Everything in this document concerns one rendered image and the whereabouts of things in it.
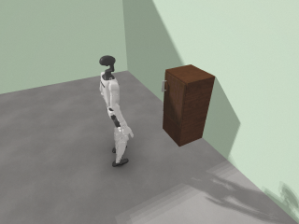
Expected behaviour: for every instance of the robot left upper arm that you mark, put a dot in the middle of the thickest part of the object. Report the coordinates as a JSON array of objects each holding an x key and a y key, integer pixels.
[{"x": 101, "y": 89}]

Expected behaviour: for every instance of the right robot thigh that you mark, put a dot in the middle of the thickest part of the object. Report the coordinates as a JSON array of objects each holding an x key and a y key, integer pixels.
[{"x": 117, "y": 124}]

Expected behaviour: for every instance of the right robot hand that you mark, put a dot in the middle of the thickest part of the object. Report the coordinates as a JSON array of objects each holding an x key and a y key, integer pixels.
[{"x": 126, "y": 131}]

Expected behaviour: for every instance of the handle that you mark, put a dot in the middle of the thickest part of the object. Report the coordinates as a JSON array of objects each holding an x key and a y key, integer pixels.
[{"x": 163, "y": 81}]

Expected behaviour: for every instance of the cupboard door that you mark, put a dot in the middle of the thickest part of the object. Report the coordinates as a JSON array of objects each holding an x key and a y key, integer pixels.
[{"x": 174, "y": 98}]

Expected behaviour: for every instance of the robot torso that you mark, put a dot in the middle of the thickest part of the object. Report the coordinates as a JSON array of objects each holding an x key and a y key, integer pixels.
[{"x": 106, "y": 92}]

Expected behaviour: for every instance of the robot right forearm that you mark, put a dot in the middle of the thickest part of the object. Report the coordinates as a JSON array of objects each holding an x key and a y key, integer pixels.
[{"x": 117, "y": 113}]

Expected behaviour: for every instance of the robot right upper arm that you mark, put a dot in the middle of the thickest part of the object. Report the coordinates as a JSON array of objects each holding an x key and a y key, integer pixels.
[{"x": 113, "y": 88}]

